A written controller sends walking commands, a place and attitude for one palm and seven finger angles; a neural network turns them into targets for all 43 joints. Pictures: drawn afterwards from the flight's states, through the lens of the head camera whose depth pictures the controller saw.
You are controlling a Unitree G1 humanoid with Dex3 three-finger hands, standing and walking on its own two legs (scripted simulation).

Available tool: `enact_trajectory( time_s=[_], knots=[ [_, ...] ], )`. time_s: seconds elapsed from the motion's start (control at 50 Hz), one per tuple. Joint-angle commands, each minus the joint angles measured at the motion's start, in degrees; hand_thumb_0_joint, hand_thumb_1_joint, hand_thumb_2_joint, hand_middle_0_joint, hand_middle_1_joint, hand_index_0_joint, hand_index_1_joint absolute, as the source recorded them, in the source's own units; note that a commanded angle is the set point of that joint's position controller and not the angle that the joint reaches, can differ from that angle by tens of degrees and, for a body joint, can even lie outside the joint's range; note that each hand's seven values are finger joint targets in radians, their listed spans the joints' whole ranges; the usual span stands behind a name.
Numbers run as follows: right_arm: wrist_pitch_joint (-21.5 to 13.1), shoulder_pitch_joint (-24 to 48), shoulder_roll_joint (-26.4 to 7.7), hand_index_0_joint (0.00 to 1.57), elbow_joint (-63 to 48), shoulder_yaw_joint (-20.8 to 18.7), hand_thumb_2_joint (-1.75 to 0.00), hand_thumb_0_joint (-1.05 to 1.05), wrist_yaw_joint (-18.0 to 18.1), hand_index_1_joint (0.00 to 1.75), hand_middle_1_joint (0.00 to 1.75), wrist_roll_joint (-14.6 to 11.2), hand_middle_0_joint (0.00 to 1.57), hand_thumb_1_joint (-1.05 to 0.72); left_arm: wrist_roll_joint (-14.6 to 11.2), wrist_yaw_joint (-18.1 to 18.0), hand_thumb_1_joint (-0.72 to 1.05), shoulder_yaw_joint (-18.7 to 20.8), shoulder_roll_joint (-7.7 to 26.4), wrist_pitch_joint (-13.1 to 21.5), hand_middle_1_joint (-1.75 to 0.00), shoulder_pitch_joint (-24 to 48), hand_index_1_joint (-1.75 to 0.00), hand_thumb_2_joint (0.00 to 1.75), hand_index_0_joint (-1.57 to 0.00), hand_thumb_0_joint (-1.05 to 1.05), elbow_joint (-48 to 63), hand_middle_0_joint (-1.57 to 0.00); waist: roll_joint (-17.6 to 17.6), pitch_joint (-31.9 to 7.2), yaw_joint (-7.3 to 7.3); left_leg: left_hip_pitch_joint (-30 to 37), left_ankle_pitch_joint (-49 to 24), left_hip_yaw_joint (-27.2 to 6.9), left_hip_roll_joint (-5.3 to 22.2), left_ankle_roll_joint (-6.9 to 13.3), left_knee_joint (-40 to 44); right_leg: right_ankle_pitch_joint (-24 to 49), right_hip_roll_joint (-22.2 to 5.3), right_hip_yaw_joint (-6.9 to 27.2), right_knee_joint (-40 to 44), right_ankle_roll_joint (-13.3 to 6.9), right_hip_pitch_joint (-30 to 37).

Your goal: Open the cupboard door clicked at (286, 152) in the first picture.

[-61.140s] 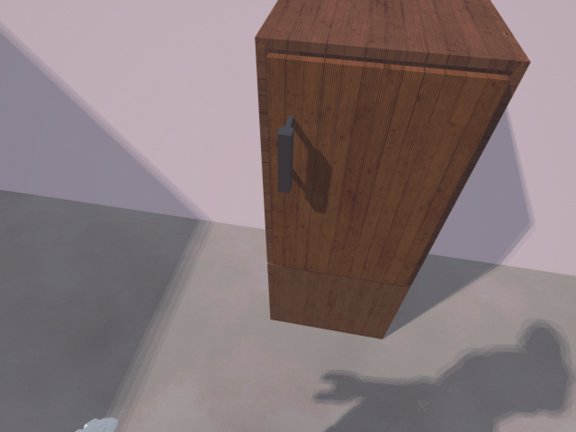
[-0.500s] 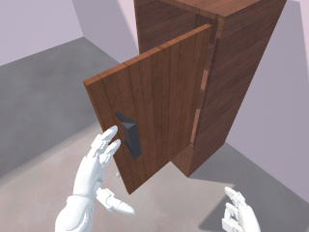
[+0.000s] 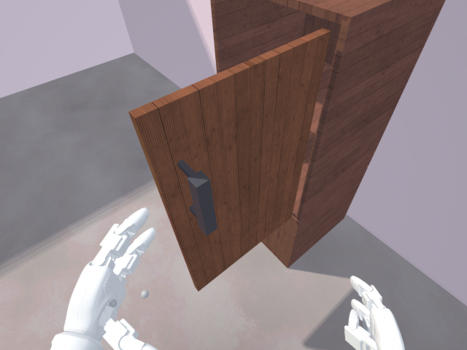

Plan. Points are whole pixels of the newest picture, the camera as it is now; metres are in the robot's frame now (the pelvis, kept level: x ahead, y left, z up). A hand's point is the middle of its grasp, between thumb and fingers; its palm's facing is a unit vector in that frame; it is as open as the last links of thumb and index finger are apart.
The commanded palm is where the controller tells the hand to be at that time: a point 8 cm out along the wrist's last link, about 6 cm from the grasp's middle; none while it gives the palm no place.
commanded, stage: draw the hand back to the body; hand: left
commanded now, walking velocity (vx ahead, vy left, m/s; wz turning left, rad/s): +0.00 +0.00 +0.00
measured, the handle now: (196, 198) +0.34 +0.09 +0.10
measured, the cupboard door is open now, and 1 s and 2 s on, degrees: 90 90 90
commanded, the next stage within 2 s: step back with the hand held close in 1.58 s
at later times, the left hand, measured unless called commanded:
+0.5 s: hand (98, 283) +0.18 +0.18 +0.14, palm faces -0.05 -0.99 -0.10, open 16.2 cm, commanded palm +0.15 +0.25 +0.15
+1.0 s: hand (40, 239) +0.21 +0.25 +0.18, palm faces +0.32 -0.85 -0.41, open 11.5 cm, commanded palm +0.16 +0.30 +0.19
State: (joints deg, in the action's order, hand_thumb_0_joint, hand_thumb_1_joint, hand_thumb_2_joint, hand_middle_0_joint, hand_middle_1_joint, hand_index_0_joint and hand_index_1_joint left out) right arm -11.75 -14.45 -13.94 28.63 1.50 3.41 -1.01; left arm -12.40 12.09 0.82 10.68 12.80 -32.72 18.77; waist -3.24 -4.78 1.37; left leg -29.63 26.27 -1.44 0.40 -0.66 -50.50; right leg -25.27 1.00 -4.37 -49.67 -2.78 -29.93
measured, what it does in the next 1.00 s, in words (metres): stands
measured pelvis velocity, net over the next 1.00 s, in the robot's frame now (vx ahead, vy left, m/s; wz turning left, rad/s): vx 0.02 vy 0.03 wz -0.03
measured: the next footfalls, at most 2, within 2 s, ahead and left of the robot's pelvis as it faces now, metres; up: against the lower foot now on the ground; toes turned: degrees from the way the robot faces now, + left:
none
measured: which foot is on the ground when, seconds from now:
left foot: down 0.00-1.00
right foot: down 0.00-1.00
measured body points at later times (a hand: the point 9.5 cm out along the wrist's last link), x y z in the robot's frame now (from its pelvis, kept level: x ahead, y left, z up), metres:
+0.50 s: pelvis -0.01 +0.02 +0.01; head -0.02 +0.00 +0.46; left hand +0.17 +0.24 +0.14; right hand +0.18 -0.20 -0.05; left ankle +0.00 +0.13 -0.70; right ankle +0.00 -0.09 -0.70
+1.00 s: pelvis +0.02 +0.03 +0.04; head +0.01 +0.01 +0.49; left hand +0.19 +0.30 +0.20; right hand +0.20 -0.19 -0.04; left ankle +0.00 +0.13 -0.70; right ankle +0.00 -0.09 -0.70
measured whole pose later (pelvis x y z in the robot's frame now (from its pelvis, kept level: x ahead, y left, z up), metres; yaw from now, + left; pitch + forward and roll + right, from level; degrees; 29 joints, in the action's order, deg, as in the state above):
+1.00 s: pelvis +0.02 +0.03 +0.04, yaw -2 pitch -4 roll -1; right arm -8.7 -11.5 -12.6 36.8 2.4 5.1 0.9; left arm -1.2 -6.8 12.5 18.3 4.8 -30.0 24.0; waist -3.5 1.4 3.4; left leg -5.7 16.7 1.2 -0.6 1.5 -25.9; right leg -14.5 0.6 -1.3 -24.5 -0.5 -6.4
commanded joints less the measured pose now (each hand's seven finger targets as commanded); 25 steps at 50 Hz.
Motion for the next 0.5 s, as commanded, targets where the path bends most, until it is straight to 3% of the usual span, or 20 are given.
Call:
enact_trajectory(
  time_s=[0.0, 0.1, 0.24, 0.38, 0.42, 0.44, 0.48],
  knots=[
    [-4.0, 5.0, -5.1, 0.20, -9.8, -1.9, -0.90, 0.00, 0.5, 0.30, 0.30, -0.4, 0.20, -0.90, -0.8, -0.6, -0.50, 3.5, 5.2, 3.9, -0.30, 4.4, -0.30, 0.30, -0.15, 0.00, 14.6, -0.15, 2.3, -5.8, -0.65, 0.6, -11.4, -0.1, -1.5, 1.5, 5.5, 11.7, -1.1, 4.9, 9.8, 2.1, 4.7],
    [-4.2, 5.7, -4.7, 0.20, -9.8, -1.5, -0.90, 0.00, 1.0, 0.30, 0.30, -0.7, 0.20, -0.90, -1.0, -1.7, -0.50, 6.5, 7.0, 1.9, -0.30, 3.8, -0.30, 0.30, -0.15, 0.00, 15.6, -0.15, 2.3, -5.8, 0.41, 1.5, -10.0, -0.4, -1.3, 1.6, 7.2, 8.8, -0.9, 4.2, 10.9, 1.9, 5.8],
    [-5.0, 6.7, -5.2, 0.20, -9.0, -0.7, -0.90, 0.00, 1.7, 0.30, 0.30, -1.1, 0.20, -0.90, -2.3, -0.7, -0.50, 7.4, 7.4, -2.6, -0.30, 6.2, -0.30, 0.30, -0.15, 0.00, 14.4, -0.15, 3.1, -2.4, 0.26, 3.2, -8.2, -1.0, -0.9, 1.7, 9.9, 5.6, -0.7, 3.4, 13.7, 2.1, 6.1],
    [-6.2, 6.9, -5.3, 0.20, -8.0, -0.4, -0.90, 0.00, 2.1, 0.30, 0.30, -1.2, 0.20, -0.90, -4.0, 0.7, -0.50, 11.6, 9.9, -4.9, -0.30, 6.5, -0.30, 0.30, -0.15, 0.00, 16.9, -0.15, 1.8, -3.6, 1.22, 6.4, -11.4, -1.1, -0.9, 1.6, 12.1, 10.4, -0.5, 2.1, 14.3, 2.0, 9.2],
    [-6.6, 7.1, -5.4, 0.20, -7.9, -0.3, -0.90, 0.00, 2.1, 0.30, 0.30, -1.4, 0.20, -0.90, -4.2, 1.4, -0.43, 11.7, 9.7, -5.3, -0.30, 6.5, -0.30, 0.33, -0.15, 0.00, 17.8, -0.15, 0.6, -3.2, 1.30, 7.6, -12.4, -1.2, -0.9, 1.4, 13.0, 11.9, -0.3, 1.4, 14.4, 1.9, 9.5],
    [-6.7, 7.3, -5.4, 0.20, -7.5, -0.5, -0.90, 0.00, 2.1, 0.30, 0.30, -1.4, 0.20, -0.90, -4.3, 1.5, -0.40, 12.4, 10.2, -5.6, -0.30, 6.1, -0.30, 0.34, -0.15, 0.00, 17.1, -0.15, 2.6, -3.0, 1.44, 7.6, -12.9, -1.2, -0.8, 1.6, 13.0, 12.3, -0.1, 1.3, 14.7, 2.0, 10.1],
    [-7.0, 7.3, -5.6, 0.20, -7.2, -0.4, -0.90, 0.00, 2.2, 0.30, 0.30, -1.5, 0.20, -0.90, -4.9, 2.2, -0.32, 13.2, 10.7, -6.2, -0.30, 7.1, -0.30, 0.37, -0.16, 0.00, 17.6, -0.16, 1.4, -2.3, 1.26, 8.2, -12.6, -1.3, -0.8, 1.5, 13.8, 12.2, -0.2, 1.1, 15.3, 2.1, 10.0]
  ],
)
